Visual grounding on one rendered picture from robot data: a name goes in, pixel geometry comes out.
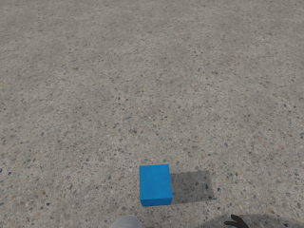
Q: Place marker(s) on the robot left thigh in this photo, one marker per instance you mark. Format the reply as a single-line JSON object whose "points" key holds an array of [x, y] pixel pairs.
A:
{"points": [[127, 222]]}

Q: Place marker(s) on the right robot hand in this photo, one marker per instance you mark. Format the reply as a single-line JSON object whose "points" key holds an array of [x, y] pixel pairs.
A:
{"points": [[238, 222]]}

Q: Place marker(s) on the carton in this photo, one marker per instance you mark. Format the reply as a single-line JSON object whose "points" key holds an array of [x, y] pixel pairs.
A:
{"points": [[155, 185]]}

